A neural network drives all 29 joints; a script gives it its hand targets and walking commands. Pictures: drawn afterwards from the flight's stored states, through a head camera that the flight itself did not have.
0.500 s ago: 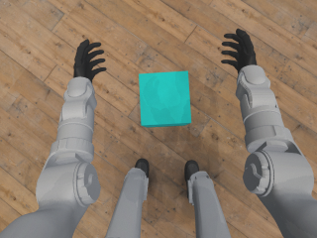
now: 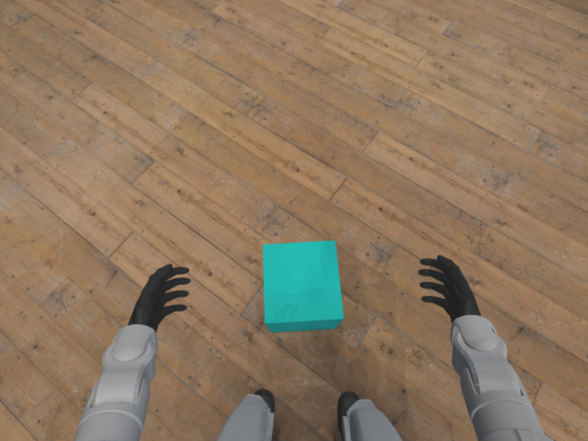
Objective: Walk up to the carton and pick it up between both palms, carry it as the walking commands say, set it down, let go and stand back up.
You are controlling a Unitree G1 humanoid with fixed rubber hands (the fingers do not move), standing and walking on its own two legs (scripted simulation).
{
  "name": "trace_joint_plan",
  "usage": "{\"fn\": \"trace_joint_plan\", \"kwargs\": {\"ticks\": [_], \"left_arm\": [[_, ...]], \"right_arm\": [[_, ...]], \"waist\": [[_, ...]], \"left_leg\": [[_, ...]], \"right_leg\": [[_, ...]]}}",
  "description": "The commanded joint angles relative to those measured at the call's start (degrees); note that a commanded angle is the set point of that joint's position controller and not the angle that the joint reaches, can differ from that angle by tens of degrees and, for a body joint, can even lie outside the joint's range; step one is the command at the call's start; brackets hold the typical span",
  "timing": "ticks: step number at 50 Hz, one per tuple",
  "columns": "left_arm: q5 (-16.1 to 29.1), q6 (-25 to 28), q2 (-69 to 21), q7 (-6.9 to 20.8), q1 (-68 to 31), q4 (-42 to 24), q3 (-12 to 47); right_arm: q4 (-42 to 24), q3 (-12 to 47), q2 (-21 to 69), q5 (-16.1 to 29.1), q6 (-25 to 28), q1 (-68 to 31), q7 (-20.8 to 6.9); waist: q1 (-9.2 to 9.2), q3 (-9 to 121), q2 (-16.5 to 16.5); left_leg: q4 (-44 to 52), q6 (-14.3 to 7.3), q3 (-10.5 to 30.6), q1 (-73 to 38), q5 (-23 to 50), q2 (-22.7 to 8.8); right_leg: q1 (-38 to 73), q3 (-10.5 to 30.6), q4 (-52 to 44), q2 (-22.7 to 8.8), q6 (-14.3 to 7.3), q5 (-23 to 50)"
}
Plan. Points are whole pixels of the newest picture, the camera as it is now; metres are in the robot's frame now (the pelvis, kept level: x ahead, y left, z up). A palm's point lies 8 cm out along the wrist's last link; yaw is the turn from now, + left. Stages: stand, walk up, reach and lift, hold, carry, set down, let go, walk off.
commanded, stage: let go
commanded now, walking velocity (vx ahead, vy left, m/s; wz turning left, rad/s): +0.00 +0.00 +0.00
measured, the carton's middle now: (301, 289) +0.43 +0.02 -0.62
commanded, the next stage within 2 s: stand in 0.70 s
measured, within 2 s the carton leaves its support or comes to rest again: neither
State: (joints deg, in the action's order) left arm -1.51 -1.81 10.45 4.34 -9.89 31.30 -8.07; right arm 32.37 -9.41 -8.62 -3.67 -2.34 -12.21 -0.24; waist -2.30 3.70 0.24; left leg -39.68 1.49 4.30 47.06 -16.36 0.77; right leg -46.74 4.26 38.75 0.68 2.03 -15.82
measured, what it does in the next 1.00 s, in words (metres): stands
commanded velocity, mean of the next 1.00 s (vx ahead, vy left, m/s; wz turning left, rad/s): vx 0.00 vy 0.00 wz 0.00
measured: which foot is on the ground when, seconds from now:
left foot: down 0.00-1.00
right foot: down 0.00-1.00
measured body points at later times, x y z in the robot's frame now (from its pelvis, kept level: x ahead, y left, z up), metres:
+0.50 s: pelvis +0.03 -0.01 +0.03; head +0.05 -0.01 +0.48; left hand +0.20 +0.22 -0.04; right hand +0.20 -0.24 -0.04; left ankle +0.01 +0.13 -0.71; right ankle +0.01 -0.14 -0.71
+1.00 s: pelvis +0.03 +0.00 +0.03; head +0.04 +0.01 +0.48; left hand +0.17 +0.29 -0.07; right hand +0.17 -0.29 -0.06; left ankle +0.01 +0.13 -0.71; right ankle +0.01 -0.14 -0.71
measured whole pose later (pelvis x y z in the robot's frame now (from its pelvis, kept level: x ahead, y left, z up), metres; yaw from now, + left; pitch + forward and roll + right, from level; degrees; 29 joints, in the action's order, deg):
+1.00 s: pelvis +0.03 +0.00 +0.03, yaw +0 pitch -1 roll +0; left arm -2.3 -1.6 19.4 -1.1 12.1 39.4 -2.5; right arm 40.8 -2.6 -18.9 -2.6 -1.4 11.1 0.9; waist -0.2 -0.8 -0.9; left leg -29.6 0.7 3.5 11.0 -18.1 0.3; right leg -10.5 3.5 28.4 -0.2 1.8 -17.4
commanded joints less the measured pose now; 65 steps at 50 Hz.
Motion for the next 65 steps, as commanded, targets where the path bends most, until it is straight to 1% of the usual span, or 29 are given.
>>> {"fn": "trace_joint_plan", "kwargs": {"ticks": [1,5,8,10,12,15,19,23,30,35,36,37,38,39,40,42,46,52,58,65], "left_arm": [[0.7,2.3,4.5,-0.6,4.2,-5.0,0.8],[1.0,3.0,4.8,-1.2,13.1,-7.7,2.8],[1.1,3.0,5.4,-1.2,18.7,-10.3,3.7],[1.3,2.8,5.9,-1.1,20.2,-11.5,4.1],[1.5,2.2,6.3,-0.8,20.7,-12.4,4.6],[1.6,1.0,6.8,-0.5,20.9,-12.9,5.2],[1.0,-1.3,7.1,-0.1,21.1,-12.2,5.3],[0.5,-3.2,7.4,0.0,21.0,-11.8,5.0],[0.3,-5.2,7.7,-0.3,21.4,-12.1,4.7],[0.7,-8.3,7.7,-2.0,20.1,-13.8,4.1],[-0.2,-4.7,14.9,-4.8,19.4,-5.4,2.8],[-0.7,-3.0,14.6,-5.5,20.4,-4.5,3.0],[-0.8,-1.9,13.7,-5.6,20.1,-3.9,3.3],[-0.9,-1.1,13.1,-5.5,19.7,-3.2,3.5],[-0.8,-0.6,12.8,-5.5,19.5,-2.3,3.5],[-0.8,0.2,13.3,-5.2,19.1,-0.4,3.6],[-0.8,1.0,14.6,-5.4,19.4,2.4,3.9],[-0.8,1.7,16.4,-6.0,19.9,6.2,4.4],[-0.7,2.0,17.1,-6.1,19.9,8.9,4.8],[-0.6,2.2,17.6,-6.1,19.3,11.1,5.1]], "right_arm": [[-4.4,0.6,-4.9,0.9,2.5,3.8,-0.7],[-6.1,2.2,-5.6,1.8,3.4,11.6,-1.3],[-8.7,3.7,-6.2,2.4,3.5,17.0,-1.7],[-10.5,4.5,-6.6,2.8,3.3,19.1,-2.0],[-12.0,4.9,-6.9,3.1,2.8,20.9,-2.2],[-13.4,5.1,-7.4,3.2,1.6,22.7,-2.7],[-13.6,5.0,-7.8,3.2,-0.5,23.6,-3.6],[-13.5,4.8,-8.2,3.1,-2.5,23.3,-4.0],[-13.1,4.5,-8.4,2.7,-4.0,23.5,-3.9],[-12.0,5.0,-9.4,3.6,-2.4,24.2,-2.7],[-4.4,4.5,-15.5,1.1,-1.4,21.3,-0.3],[-3.9,4.1,-15.7,1.1,-0.8,22.9,0.7],[-2.6,4.4,-15.6,0.7,-0.4,23.0,1.0],[-1.5,4.7,-15.6,0.5,0.1,22.7,1.1],[-0.7,4.9,-15.4,0.5,0.4,22.0,1.2],[0.6,5.1,-15.8,0.9,1.0,20.9,1.1],[3.2,5.0,-17.0,1.0,1.8,20.9,1.2],[6.5,5.0,-18.6,1.3,2.1,21.5,1.6],[8.6,5.2,-19.5,1.5,2.3,21.6,1.7],[10.5,5.5,-19.9,1.7,2.5,21.5,1.8]], "waist": [[0.60,21.8,0.8],[0.70,16.1,1.1],[0.73,11.4,0.2],[1.03,8.0,-0.5],[1.53,4.9,-1.3],[2.06,0.8,-1.9],[1.80,-3.1,-1.1],[1.64,-6.1,-0.6],[1.61,-6.6,-0.5],[1.86,-3.5,0.2],[0.84,-4.2,-4.3],[1.86,-2.7,-3.6],[2.19,-2.7,-1.8],[2.27,-3.2,-0.4],[2.22,-3.4,0.2],[2.01,-2.6,0.2],[2.22,-1.5,0.7],[2.40,-1.3,0.8],[2.27,-1.2,0.4],[2.21,-1.4,0.0]], "left_leg": [[6.2,1.2,-5.0,-23.5,17.1,1.7],[10.3,1.0,-5.2,-30.5,19.0,1.9],[13.2,0.5,-5.0,-35.0,19.9,2.3],[15.0,0.2,-4.9,-36.6,19.8,2.6],[16.5,-0.2,-4.7,-38.2,19.0,2.6],[17.9,-0.2,-4.8,-39.9,16.4,2.6],[18.6,-0.1,-5.2,-41.1,13.0,2.8],[18.9,-0.4,-5.4,-41.4,11.3,3.1],[18.5,-0.8,-5.2,-42.2,13.5,3.4],[17.4,-0.6,-4.5,-40.9,14.7,3.9],[14.4,0.9,-3.3,-35.8,13.7,-1.9],[14.4,0.7,-2.5,-36.8,11.6,-2.1],[15.0,0.5,-2.1,-35.6,8.3,-2.3],[15.6,0.3,-1.6,-34.8,5.5,-2.4],[15.7,-0.1,-1.0,-34.2,4.0,-2.6],[15.4,-0.6,-0.4,-34.2,5.8,-3.0],[14.8,-0.9,0.2,-35.7,11.4,-3.5],[14.6,-1.2,0.8,-37.2,16.3,-4.0],[14.7,-1.3,1.0,-38.1,18.7,-4.3],[15.3,-1.4,1.2,-38.7,19.1,-4.5]], "right_leg": [[19.5,-5.2,-5.9,3.0,-0.7,12.1],[26.2,-5.2,-9.8,3.0,-0.7,14.6],[31.2,-4.9,-12.8,2.9,-0.6,16.4],[34.2,-4.5,-14.7,2.7,-0.4,17.2],[36.6,-4.4,-16.5,2.5,-0.2,17.2],[38.5,-4.4,-18.1,2.2,-0.1,15.2],[39.5,-4.6,-18.7,2.1,-0.2,12.2],[40.1,-4.8,-18.7,2.2,-0.3,10.9],[41.9,-4.9,-17.8,2.6,-0.4,13.9],[42.3,-5.2,-16.5,2.6,-0.5,17.2],[36.7,-4.0,-15.2,-1.4,0.8,12.0],[37.0,-2.7,-15.1,-1.8,0.3,8.9],[36.2,-2.0,-15.1,-1.9,0.1,5.0],[35.8,-1.6,-15.3,-1.9,-0.1,2.9],[35.5,-1.5,-15.0,-1.9,-0.4,2.4],[35.9,-1.4,-14.5,-2.1,-0.7,4.6],[36.5,-0.7,-13.7,-2.8,-1.0,9.4],[37.4,-0.1,-13.7,-3.4,-1.3,13.3],[38.3,0.0,-14.0,-3.9,-1.5,15.3],[38.9,0.2,-14.7,-4.4,-1.7,16.1]]}}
